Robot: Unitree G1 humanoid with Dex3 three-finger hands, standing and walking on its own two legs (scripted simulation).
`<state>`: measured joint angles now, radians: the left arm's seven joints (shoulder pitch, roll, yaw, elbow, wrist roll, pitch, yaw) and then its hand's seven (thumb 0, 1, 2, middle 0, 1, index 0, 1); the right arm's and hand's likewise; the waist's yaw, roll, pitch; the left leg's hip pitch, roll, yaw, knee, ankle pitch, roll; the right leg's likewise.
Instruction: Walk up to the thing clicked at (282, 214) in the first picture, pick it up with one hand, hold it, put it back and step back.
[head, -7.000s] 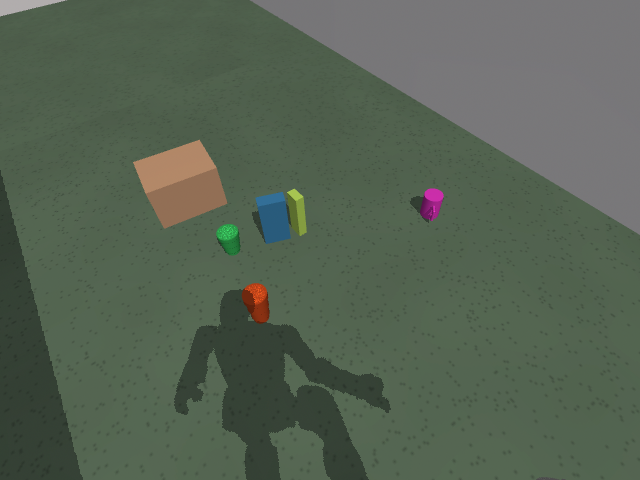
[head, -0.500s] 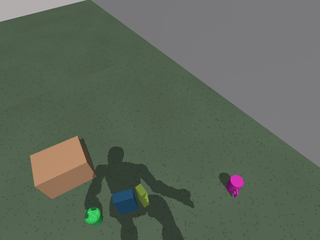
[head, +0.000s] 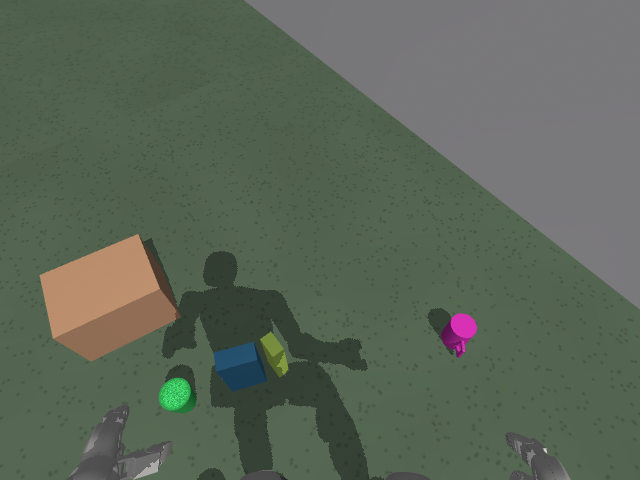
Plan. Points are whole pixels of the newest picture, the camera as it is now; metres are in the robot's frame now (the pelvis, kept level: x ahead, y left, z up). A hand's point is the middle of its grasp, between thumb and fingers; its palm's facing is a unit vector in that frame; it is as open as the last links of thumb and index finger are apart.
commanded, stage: go down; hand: left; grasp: from the side
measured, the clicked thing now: (242, 368) +0.42 +0.24 -0.65
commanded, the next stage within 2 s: none
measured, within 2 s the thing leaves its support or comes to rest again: neither
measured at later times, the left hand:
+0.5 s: hand (136, 467) +0.15 +0.29 -0.18, palm faces +0.10 -0.94 -0.33, open 17.3 cm
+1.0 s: hand (126, 430) +0.21 +0.34 -0.24, palm faces +0.19 -0.95 -0.27, open 17.5 cm
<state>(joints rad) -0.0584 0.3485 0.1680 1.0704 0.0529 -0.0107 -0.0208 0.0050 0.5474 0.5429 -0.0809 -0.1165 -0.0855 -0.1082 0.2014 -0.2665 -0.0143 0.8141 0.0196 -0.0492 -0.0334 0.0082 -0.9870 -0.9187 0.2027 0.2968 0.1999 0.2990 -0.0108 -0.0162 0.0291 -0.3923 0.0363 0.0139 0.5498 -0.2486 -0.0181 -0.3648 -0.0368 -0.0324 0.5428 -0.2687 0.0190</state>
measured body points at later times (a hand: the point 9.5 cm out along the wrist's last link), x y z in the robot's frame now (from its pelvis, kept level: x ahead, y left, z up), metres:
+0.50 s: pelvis +0.00 +0.01 -0.06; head +0.08 +0.02 +0.38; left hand +0.14 +0.34 -0.16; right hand +0.16 -0.25 -0.14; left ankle +0.02 +0.13 -0.73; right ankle +0.00 -0.13 -0.73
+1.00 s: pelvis -0.03 +0.00 -0.15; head +0.11 +0.03 +0.27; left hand +0.19 +0.39 -0.22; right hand +0.15 -0.26 -0.24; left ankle +0.02 +0.13 -0.73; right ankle +0.00 -0.13 -0.73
